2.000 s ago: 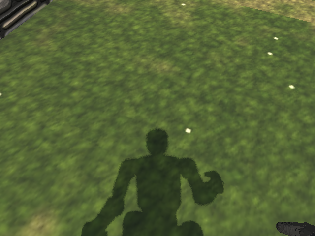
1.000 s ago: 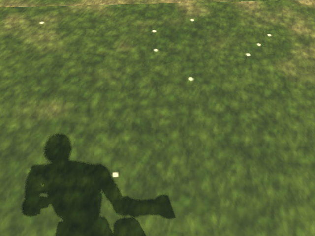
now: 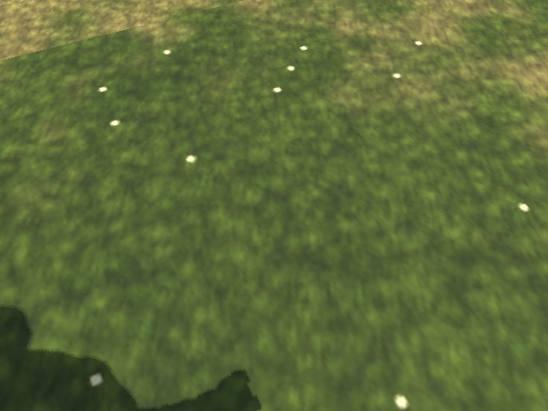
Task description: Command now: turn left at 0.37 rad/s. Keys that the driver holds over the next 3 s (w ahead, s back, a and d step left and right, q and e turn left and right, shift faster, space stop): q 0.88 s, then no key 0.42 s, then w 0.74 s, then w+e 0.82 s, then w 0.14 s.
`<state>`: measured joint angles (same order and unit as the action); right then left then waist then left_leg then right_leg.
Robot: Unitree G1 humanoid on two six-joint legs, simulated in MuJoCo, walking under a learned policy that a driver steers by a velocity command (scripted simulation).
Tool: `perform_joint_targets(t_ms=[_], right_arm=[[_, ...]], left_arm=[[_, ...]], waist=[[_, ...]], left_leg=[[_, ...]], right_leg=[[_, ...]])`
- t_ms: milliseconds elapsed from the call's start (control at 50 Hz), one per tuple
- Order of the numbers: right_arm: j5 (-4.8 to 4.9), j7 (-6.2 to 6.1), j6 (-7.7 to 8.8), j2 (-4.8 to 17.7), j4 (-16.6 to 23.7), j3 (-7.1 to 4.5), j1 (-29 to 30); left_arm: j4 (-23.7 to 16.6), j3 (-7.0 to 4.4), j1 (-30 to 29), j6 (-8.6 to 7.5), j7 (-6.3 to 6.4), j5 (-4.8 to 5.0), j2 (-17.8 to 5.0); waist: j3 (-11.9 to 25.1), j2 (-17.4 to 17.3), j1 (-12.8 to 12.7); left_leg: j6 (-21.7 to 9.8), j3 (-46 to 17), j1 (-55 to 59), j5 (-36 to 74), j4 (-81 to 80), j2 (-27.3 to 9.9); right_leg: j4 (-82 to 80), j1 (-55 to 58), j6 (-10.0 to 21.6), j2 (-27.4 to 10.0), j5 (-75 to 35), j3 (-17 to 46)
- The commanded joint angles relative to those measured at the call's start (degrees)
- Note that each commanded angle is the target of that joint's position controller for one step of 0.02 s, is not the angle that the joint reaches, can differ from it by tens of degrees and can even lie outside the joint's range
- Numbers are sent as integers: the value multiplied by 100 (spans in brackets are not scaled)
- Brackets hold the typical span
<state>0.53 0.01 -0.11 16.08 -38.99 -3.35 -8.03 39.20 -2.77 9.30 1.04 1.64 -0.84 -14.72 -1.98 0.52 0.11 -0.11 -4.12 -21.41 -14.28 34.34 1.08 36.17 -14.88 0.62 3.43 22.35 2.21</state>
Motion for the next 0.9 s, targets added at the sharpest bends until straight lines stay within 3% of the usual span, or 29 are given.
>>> perform_joint_targets(t_ms=[20,60,80,100,120,140,160,180,200,240,300,360,420,460,480,500,520,540,560,580,600,640,700,800,860,900], right_arm=[[28,-64,38,993,491,-280,213],[109,-108,-65,981,628,-306,525],[132,-120,-114,839,729,-278,588],[125,-107,-127,715,831,-239,502],[32,-90,-105,830,805,-268,383],[9,-73,-91,1032,739,-375,333],[64,-64,-116,1034,636,-426,194],[94,-67,-160,894,574,-401,99],[113,-67,-188,737,570,-349,158],[151,-34,-218,565,648,-279,323],[140,59,-244,407,838,-182,637],[130,137,-260,474,932,-185,632],[130,187,-311,588,944,-264,440],[78,144,-324,739,774,-381,-130],[74,55,-302,1245,761,-543,-543],[-103,6,-226,1906,903,-622,-596],[-186,70,-89,1513,835,-513,-757],[-143,75,14,1344,780,-433,-463],[-23,39,46,1169,747,-399,-169],[66,-2,23,1023,769,-348,70],[65,-42,-11,1020,789,-321,225],[-4,-99,-53,1047,784,-321,227],[18,-170,-85,1089,717,-340,53],[8,-185,-145,1188,724,-371,36],[28,-151,-177,1187,730,-368,33],[59,-154,-211,1142,732,-344,105]], left_arm=[[-408,-230,260,-65,-17,50,-441],[-292,-276,527,-101,-69,62,-465],[-295,-346,548,-89,-74,16,-707],[-296,-446,405,-64,-61,2,-1079],[-430,-428,239,-95,-60,-69,-1026],[-509,-364,296,-143,-36,-114,-861],[-536,-347,184,-174,-2,-80,-840],[-532,-353,9,-199,22,13,-853],[-506,-350,-3,-204,59,78,-845],[-432,-368,149,-133,114,60,-900],[-370,-417,274,-40,149,57,-1021],[-331,-486,242,-10,104,97,-1234],[-274,-507,166,-54,34,231,-1293],[-175,-468,235,-132,-4,308,-1138],[-207,-413,377,-185,-23,141,-948],[-581,-237,157,-224,-25,-173,-578],[-543,-315,-236,-216,-23,-52,-858],[-554,-338,-332,-176,-16,107,-962],[-461,-356,-252,-139,31,106,-971],[-412,-385,-236,-105,93,34,-1031],[-387,-402,-173,-84,107,2,-1044],[-310,-362,0,-87,82,21,-877],[-336,-282,-186,-87,81,57,-683],[-382,-264,-421,-142,19,110,-691],[-388,-287,-395,-225,-44,153,-737],[-332,-294,-191,-279,-99,164,-715]], waist=[[872,-1210,-155],[909,-966,-304],[802,-461,-235],[451,795,9],[391,1330,-68],[442,874,-149],[453,396,-27],[353,254,62],[313,306,9],[350,533,-126],[498,693,-309],[548,858,-324],[560,951,-196],[733,653,104],[1012,-288,203],[1276,-1812,115],[1648,-1012,521],[1176,-787,333],[835,-570,146],[671,-512,50],[647,-603,-68],[799,-693,-140],[795,-738,-31],[678,-950,94],[723,-1031,126],[814,-1030,16]], left_leg=[[-1241,-2147,1114,2328,-929,-1389],[-908,-1791,679,1982,-641,-1044],[-603,-1368,154,1375,-179,-674],[-207,-432,-642,104,448,56],[44,22,-1106,-1534,1465,252],[171,-189,-1438,-2140,2667,93],[241,-331,-1597,-2014,3229,37],[323,-380,-1811,-1676,3289,-72],[393,-341,-1987,-1358,3187,-132],[548,5,-1902,-1001,2888,-120],[589,324,-1483,-821,1994,-234],[452,645,-777,-845,1203,-232],[188,868,-201,-473,260,-121],[-174,895,994,657,-990,126],[-544,-205,2320,2734,-1053,-549],[-1897,-2658,3000,4664,-1018,-2246],[-2394,-2760,2638,4142,-1262,-2477],[-2113,-2181,2271,3569,-1329,-2130],[-1728,-1756,1951,2930,-1361,-1731],[-1490,-1565,1676,2616,-1399,-1507],[-1407,-1400,1309,2637,-1441,-1325],[-1402,-1300,1158,2597,-1467,-1162],[-1377,-1442,1185,2038,-1450,-1050],[-1305,-2033,926,955,-1433,-979],[-1276,-2455,1061,1270,-1269,-976],[-1175,-2559,1188,1666,-1044,-908]], right_leg=[[114,-475,18,-2,312,17],[-741,132,104,-130,-531,23],[-1196,432,274,-572,-870,407],[-1555,480,722,-1266,-1604,1231],[-1784,645,1376,-2231,-2758,2035],[-1724,831,1728,-2596,-3690,2192],[-1589,960,1670,-2493,-3986,1860],[-1491,1120,1456,-2266,-4024,1425],[-1449,1323,1315,-2102,-4154,1105],[-1459,1475,1228,-1854,-4387,573],[-1466,1622,1201,-1860,-4141,169],[-1426,1353,1166,-1985,-4110,-103],[-1121,1242,974,-2084,-3941,-262],[-198,773,510,-1771,-3659,-730],[1065,-426,0,-1350,-2312,-1101],[2715,-2249,-481,-428,1728,-892],[3545,-2339,-517,-396,1992,127],[3675,-2442,-452,-513,1520,238],[3396,-2465,-418,-611,998,244],[3105,-2391,-435,-654,590,275],[3023,-2054,-467,-585,276,235],[2804,-1757,-540,-414,-58,171],[1936,-1667,-601,-316,-216,223],[840,-1172,-554,-171,-175,346],[287,-883,-459,-82,-47,374],[-409,-528,-350,-70,-271,309]])
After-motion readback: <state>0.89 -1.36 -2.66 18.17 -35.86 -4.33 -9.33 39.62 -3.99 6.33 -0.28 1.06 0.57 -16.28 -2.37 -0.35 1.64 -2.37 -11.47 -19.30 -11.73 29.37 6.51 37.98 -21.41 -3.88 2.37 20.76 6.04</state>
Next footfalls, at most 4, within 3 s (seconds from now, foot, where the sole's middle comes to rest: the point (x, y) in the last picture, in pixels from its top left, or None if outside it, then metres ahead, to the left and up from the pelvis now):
0.48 left None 0.02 0.15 -0.77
0.96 right None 0.11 -0.04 -0.77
1.28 left None -0.06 0.16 -0.76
1.62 right None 0.15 0.00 -0.77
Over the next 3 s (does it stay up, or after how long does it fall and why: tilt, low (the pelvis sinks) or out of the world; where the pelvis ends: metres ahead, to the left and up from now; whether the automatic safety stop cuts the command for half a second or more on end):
stays up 0.66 0.40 0.02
